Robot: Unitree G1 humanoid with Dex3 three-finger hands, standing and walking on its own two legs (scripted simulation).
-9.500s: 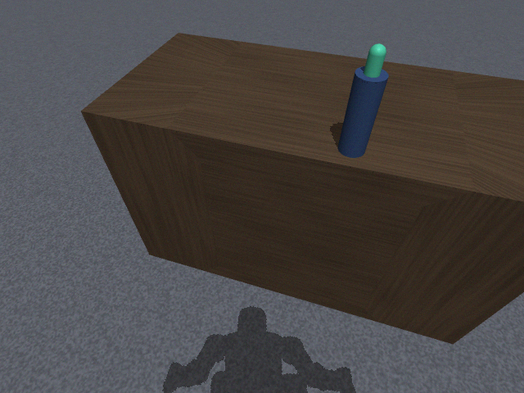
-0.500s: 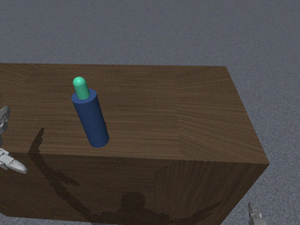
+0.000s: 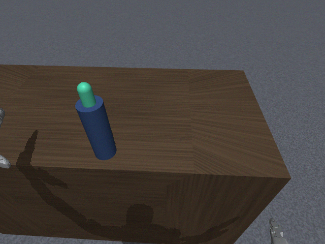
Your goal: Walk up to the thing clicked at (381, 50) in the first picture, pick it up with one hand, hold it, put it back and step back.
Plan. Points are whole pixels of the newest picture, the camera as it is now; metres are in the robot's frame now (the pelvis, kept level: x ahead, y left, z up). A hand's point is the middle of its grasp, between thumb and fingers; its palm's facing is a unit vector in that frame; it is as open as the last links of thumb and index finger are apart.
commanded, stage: go down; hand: left
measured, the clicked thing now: (96, 123) +0.41 +0.21 +0.10
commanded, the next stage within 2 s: approach in 1.82 s
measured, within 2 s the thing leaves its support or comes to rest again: neither
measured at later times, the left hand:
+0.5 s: hand out of the picture +0.32 +0.39 +0.17, palm faces +0.24 -0.97 -0.02, open 17.7 cm
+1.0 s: hand out of the picture +0.30 +0.39 +0.17, palm faces +0.22 -0.97 -0.03, open 17.7 cm
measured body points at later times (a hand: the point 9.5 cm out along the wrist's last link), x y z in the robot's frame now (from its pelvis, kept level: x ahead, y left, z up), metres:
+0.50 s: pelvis +0.01 +0.00 +0.00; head +0.01 +0.00 +0.45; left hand +0.30 +0.44 +0.18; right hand +0.16 -0.26 -0.09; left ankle +0.01 +0.12 -0.74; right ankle +0.00 -0.12 -0.74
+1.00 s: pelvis +0.01 +0.01 +0.00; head +0.01 +0.01 +0.45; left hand +0.29 +0.44 +0.17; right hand +0.17 -0.25 -0.09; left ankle +0.01 +0.12 -0.74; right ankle +0.00 -0.12 -0.74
